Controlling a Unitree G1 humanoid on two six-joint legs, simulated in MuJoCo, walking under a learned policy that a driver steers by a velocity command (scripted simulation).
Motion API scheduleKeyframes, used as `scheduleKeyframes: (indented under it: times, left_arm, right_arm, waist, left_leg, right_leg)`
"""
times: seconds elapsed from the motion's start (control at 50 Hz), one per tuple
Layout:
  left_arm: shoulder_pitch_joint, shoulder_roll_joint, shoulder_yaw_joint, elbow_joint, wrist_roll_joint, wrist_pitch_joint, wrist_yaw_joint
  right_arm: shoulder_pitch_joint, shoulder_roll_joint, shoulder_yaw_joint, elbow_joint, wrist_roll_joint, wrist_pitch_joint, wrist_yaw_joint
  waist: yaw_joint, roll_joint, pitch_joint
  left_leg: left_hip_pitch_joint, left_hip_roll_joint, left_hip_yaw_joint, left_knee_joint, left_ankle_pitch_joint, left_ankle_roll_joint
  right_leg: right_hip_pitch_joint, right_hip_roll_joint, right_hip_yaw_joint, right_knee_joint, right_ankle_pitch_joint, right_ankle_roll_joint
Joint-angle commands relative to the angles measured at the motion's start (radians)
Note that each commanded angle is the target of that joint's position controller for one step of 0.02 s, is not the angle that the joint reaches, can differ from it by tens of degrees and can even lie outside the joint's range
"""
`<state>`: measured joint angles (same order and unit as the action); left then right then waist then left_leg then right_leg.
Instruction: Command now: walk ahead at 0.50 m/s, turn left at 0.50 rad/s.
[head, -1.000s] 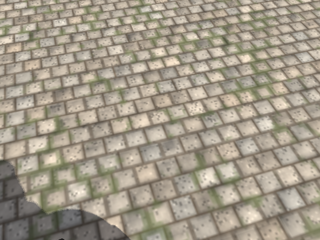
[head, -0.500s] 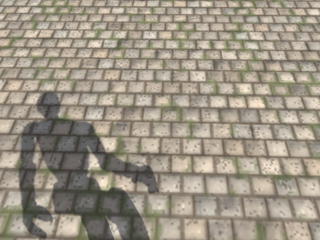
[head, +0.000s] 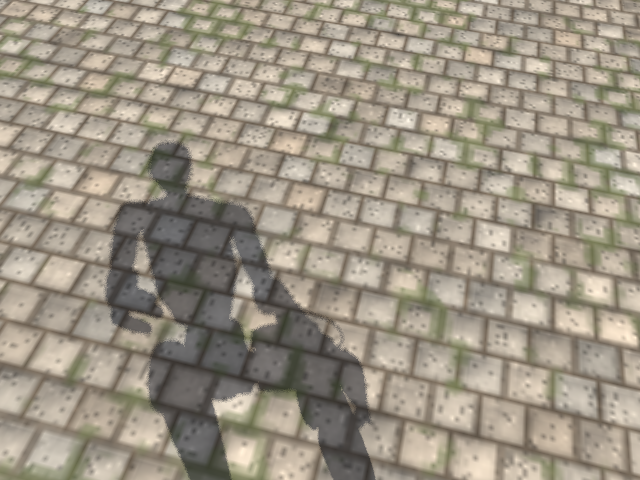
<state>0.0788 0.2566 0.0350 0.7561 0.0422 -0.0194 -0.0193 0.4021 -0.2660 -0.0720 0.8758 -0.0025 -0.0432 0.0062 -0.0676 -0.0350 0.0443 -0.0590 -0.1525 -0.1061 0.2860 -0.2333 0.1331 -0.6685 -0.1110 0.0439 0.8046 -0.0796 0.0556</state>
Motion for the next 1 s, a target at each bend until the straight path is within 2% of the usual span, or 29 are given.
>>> scheduleKeyframes:
  times: [0.02, 0.06, 0.1, 0.14, 0.16, 0.18, 0.2, 0.22, 0.24, 0.26, 0.28, 0.3, 0.34, 0.38, 0.44, 0.48, 0.52, 0.58, 0.64, 0.66, 0.68, 0.7, 0.72, 0.74, 0.76, 0.78, 0.82, 0.9, 1.0]
  left_arm:
    - [-0.131, 0.064, 0.006, -0.099, -0.005, -0.020, -0.006]
    - [-0.170, 0.063, 0.000, -0.116, -0.009, -0.029, -0.010]
    - [-0.144, 0.074, 0.002, -0.117, -0.010, -0.037, -0.011]
    - [-0.010, 0.109, 0.018, -0.077, -0.012, -0.046, 0.000]
    - [0.125, 0.128, 0.029, -0.034, -0.012, -0.055, 0.011]
    - [0.271, 0.172, 0.043, -0.009, 0.001, -0.066, 0.025]
    - [0.373, 0.282, 0.069, -0.004, 0.022, -0.064, 0.033]
    - [0.340, 0.248, 0.069, 0.016, -0.005, -0.047, 0.021]
    - [0.241, 0.170, 0.053, -0.001, -0.020, -0.042, 0.016]
    - [0.180, 0.108, 0.038, -0.007, -0.021, -0.045, 0.011]
    - [0.163, 0.084, 0.029, 0.003, -0.016, -0.050, 0.012]
    - [0.171, 0.074, 0.024, 0.021, -0.019, -0.056, 0.014]
    - [0.209, 0.080, 0.025, 0.051, -0.026, -0.075, 0.010]
    - [0.240, 0.096, 0.030, 0.075, -0.034, -0.086, 0.005]
    - [0.283, 0.091, 0.029, 0.105, -0.036, -0.083, 0.004]
    - [0.309, 0.093, 0.029, 0.122, -0.038, -0.081, 0.003]
    - [0.343, 0.106, 0.031, 0.141, -0.037, -0.081, 0.004]
    - [0.394, 0.117, 0.031, 0.167, -0.034, -0.074, 0.010]
    - [0.376, 0.142, 0.038, 0.173, -0.027, -0.065, 0.019]
    - [0.362, 0.148, 0.040, 0.174, -0.029, -0.062, 0.021]
    - [0.359, 0.133, 0.035, 0.174, -0.035, -0.061, 0.019]
    - [0.340, 0.089, 0.022, 0.136, -0.043, -0.066, 0.016]
    - [0.453, -0.012, 0.003, 0.113, -0.071, -0.060, 0.020]
    - [0.409, 0.108, 0.034, 0.139, -0.040, -0.042, 0.030]
    - [0.355, 0.101, 0.040, 0.132, -0.036, -0.040, 0.022]
    - [0.325, 0.072, 0.036, 0.130, -0.036, -0.037, 0.015]
    - [0.319, 0.057, 0.040, 0.134, -0.017, -0.013, -0.001]
    - [0.239, 0.028, 0.040, 0.100, -0.011, 0.015, -0.023]
    - [0.068, 0.013, 0.028, 0.034, -0.012, 0.016, -0.041]
  right_arm:
    - [0.074, -0.147, -0.031, -0.036, -0.005, -0.011, -0.010]
    - [0.098, -0.141, -0.026, -0.027, -0.011, -0.013, -0.016]
    - [0.085, -0.148, -0.023, -0.025, -0.014, -0.017, -0.024]
    - [0.040, -0.172, -0.026, -0.028, -0.016, -0.024, -0.025]
    - [0.026, -0.177, -0.025, -0.024, -0.015, -0.027, -0.020]
    - [0.025, -0.147, -0.015, -0.035, -0.012, -0.033, -0.013]
    - [0.139, -0.054, 0.004, -0.057, 0.023, -0.035, -0.009]
    - [0.157, -0.104, -0.001, -0.041, 0.000, -0.031, -0.012]
    - [0.080, -0.123, -0.005, -0.040, -0.020, -0.024, -0.011]
    - [0.003, -0.113, 0.001, -0.053, -0.026, -0.025, -0.002]
    - [-0.029, -0.099, 0.003, -0.063, -0.026, -0.022, 0.005]
    - [-0.033, -0.093, 0.005, -0.067, -0.036, -0.013, 0.011]
    - [-0.016, -0.073, 0.012, -0.055, -0.042, 0.002, 0.021]
    - [-0.065, -0.063, 0.017, -0.070, -0.043, 0.006, 0.026]
    - [-0.209, -0.048, 0.030, -0.114, -0.040, 0.006, 0.032]
    - [-0.290, -0.028, 0.042, -0.137, -0.035, 0.002, 0.036]
    - [-0.356, -0.018, 0.051, -0.153, -0.030, 0.000, 0.037]
    - [-0.421, -0.031, 0.050, -0.174, -0.028, -0.005, 0.030]
    - [-0.381, -0.055, 0.041, -0.168, -0.028, -0.019, 0.018]
    - [-0.299, -0.069, 0.033, -0.142, -0.032, -0.027, 0.011]
    - [-0.159, -0.102, 0.018, -0.095, -0.043, -0.041, -0.001]
    - [0.014, -0.181, -0.003, -0.073, -0.067, -0.051, -0.017]
    - [0.034, -0.272, -0.027, -0.071, -0.068, -0.038, -0.018]
    - [-0.015, -0.190, -0.014, -0.083, -0.039, -0.026, -0.013]
    - [-0.098, -0.119, 0.006, -0.091, -0.032, -0.027, -0.010]
    - [-0.141, -0.080, 0.015, -0.092, -0.030, -0.034, -0.008]
    - [-0.159, -0.048, 0.023, -0.077, -0.024, -0.047, -0.015]
    - [-0.108, -0.064, 0.012, -0.044, -0.010, -0.074, -0.018]
    - [-0.055, -0.057, 0.011, -0.006, -0.017, -0.071, -0.019]
  waist:
    - [-0.025, 0.097, -0.001]
    - [-0.039, 0.104, 0.005]
    - [-0.015, 0.115, 0.008]
    - [0.052, 0.122, -0.030]
    - [0.118, 0.090, -0.095]
    - [0.181, 0.043, -0.197]
    - [0.156, -0.167, -0.347]
    - [0.127, -0.184, -0.327]
    - [0.096, -0.056, -0.147]
    - [0.091, 0.018, -0.066]
    - [0.075, 0.001, -0.025]
    - [0.059, -0.033, -0.011]
    - [0.045, -0.054, -0.030]
    - [0.043, -0.048, -0.019]
    - [0.069, -0.038, 0.015]
    - [0.088, -0.040, 0.021]
    - [0.108, -0.041, 0.022]
    - [0.124, -0.037, 0.026]
    - [0.088, -0.042, 0.008]
    - [0.048, -0.033, -0.027]
    - [-0.010, 0.012, -0.109]
    - [-0.077, 0.111, -0.246]
    - [-0.025, 0.326, -0.343]
    - [-0.021, 0.163, -0.259]
    - [0.013, 0.114, -0.131]
    - [0.031, 0.108, -0.068]
    - [0.068, 0.141, -0.027]
    - [0.085, 0.115, -0.016]
    - [0.064, 0.106, 0.034]
  left_leg:
    - [0.058, 0.259, -0.196, -0.034, 0.425, 0.098]
    - [0.090, 0.275, -0.201, -0.013, 0.483, 0.089]
    - [0.096, 0.299, -0.211, 0.007, 0.536, 0.067]
    - [0.072, 0.292, -0.191, 0.108, 0.733, 0.032]
    - [0.056, 0.250, -0.150, 0.268, 0.792, 0.013]
    - [-0.067, 0.202, -0.116, 0.491, 0.617, -0.005]
    - [-0.345, 0.055, -0.016, 0.844, 0.102, -0.054]
    - [-0.490, 0.019, -0.022, 0.963, -0.277, -0.050]
    - [-0.540, 0.084, -0.038, 1.002, -0.196, -0.046]
    - [-0.532, 0.121, -0.030, 0.953, -0.128, -0.047]
    - [-0.516, 0.149, -0.016, 0.900, -0.102, -0.049]
    - [-0.486, 0.168, -0.006, 0.858, -0.091, -0.057]
    - [-0.457, 0.171, 0.021, 0.831, -0.071, -0.072]
    - [-0.510, 0.195, 0.049, 0.784, -0.025, -0.088]
    - [-0.581, 0.232, 0.096, 0.638, 0.080, -0.115]
    - [-0.553, 0.231, 0.127, 0.509, 0.152, -0.124]
    - [-0.513, 0.219, 0.151, 0.407, 0.197, -0.123]
    - [-0.476, 0.197, 0.155, 0.325, 0.186, -0.116]
    - [-0.381, 0.169, 0.144, 0.253, 0.091, -0.092]
    - [-0.267, 0.146, 0.150, 0.198, 0.073, -0.078]
    - [-0.060, 0.159, 0.132, 0.143, 0.102, -0.052]
    - [0.189, 0.375, -0.085, 0.123, -0.003, -0.001]
    - [0.376, 0.621, -0.467, 0.025, -0.083, 0.096]
    - [0.267, 0.591, -0.488, -0.006, -0.156, 0.092]
    - [0.148, 0.541, -0.339, -0.031, -0.129, 0.067]
    - [0.054, 0.495, -0.220, -0.069, -0.031, 0.045]
    - [-0.039, 0.429, -0.065, -0.108, 0.087, 0.004]
    - [-0.039, 0.420, 0.072, -0.145, 0.232, 0.011]
    - [-0.018, 0.393, 0.212, -0.155, 0.306, 0.011]
  right_leg:
    - [-0.033, 0.049, -0.044, -0.100, 0.062, -0.009]
    - [-0.001, 0.066, -0.056, -0.163, 0.063, -0.030]
    - [0.091, 0.080, -0.052, -0.229, 0.036, -0.064]
    - [0.297, 0.128, -0.068, -0.281, -0.049, -0.103]
    - [0.457, 0.147, -0.083, -0.343, -0.040, -0.126]
    - [0.681, 0.027, 0.037, -0.356, -0.100, -0.167]
    - [0.958, -0.253, 0.478, -0.394, -0.214, -0.289]
    - [0.913, -0.311, 0.736, -0.529, -0.276, -0.336]
    - [0.757, -0.274, 0.605, -0.544, -0.360, -0.325]
    - [0.640, -0.221, 0.466, -0.567, -0.315, -0.302]
    - [0.573, -0.170, 0.361, -0.591, -0.222, -0.274]
    - [0.526, -0.132, 0.285, -0.608, -0.138, -0.255]
    - [0.511, -0.107, 0.211, -0.622, 0.016, -0.257]
    - [0.524, -0.101, 0.161, -0.652, 0.071, -0.271]
    - [0.545, -0.073, 0.096, -0.692, 0.103, -0.268]
    - [0.547, -0.046, 0.047, -0.690, 0.150, -0.251]
    - [0.562, -0.047, 0.024, -0.679, 0.195, -0.241]
    - [0.614, -0.077, 0.062, -0.625, 0.274, -0.240]
    - [0.659, -0.102, 0.106, -0.526, 0.378, -0.226]
    - [0.650, -0.085, 0.099, -0.436, 0.451, -0.213]
    - [0.589, -0.033, 0.060, -0.264, 0.437, -0.193]
    - [0.416, 0.028, 0.017, 0.006, 0.174, -0.171]
    - [0.110, 0.176, -0.074, 0.292, -0.435, -0.139]
    - [0.044, 0.124, 0.005, 0.386, -0.427, -0.152]
    - [0.035, 0.085, 0.025, 0.384, -0.339, -0.155]
    - [0.057, 0.055, 0.019, 0.355, -0.278, -0.148]
    - [0.101, 0.029, 0.005, 0.323, -0.229, -0.128]
    - [0.036, 0.016, -0.013, 0.313, -0.125, -0.103]
    - [-0.026, 0.013, -0.051, 0.111, 0.035, -0.088]
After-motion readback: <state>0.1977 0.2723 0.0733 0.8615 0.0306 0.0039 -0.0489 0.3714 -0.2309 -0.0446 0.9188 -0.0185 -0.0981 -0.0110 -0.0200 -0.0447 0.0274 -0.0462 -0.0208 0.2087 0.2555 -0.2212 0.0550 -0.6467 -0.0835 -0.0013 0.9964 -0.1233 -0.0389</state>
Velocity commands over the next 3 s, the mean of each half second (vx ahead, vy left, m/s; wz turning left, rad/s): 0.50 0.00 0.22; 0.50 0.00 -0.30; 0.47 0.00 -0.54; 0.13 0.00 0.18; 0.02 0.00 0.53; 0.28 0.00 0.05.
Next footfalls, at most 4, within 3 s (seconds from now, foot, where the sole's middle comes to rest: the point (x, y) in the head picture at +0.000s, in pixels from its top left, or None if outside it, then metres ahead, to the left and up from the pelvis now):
0.18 right None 0.28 -0.13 -0.78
0.68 left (256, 453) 0.52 0.10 -0.78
1.22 right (354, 342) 0.77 -0.13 -0.78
1.74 left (328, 255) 1.03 -0.09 -0.78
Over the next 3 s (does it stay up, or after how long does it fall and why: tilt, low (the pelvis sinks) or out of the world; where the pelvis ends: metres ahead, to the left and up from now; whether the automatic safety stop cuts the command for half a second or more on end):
stays up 0.99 -0.12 -0.01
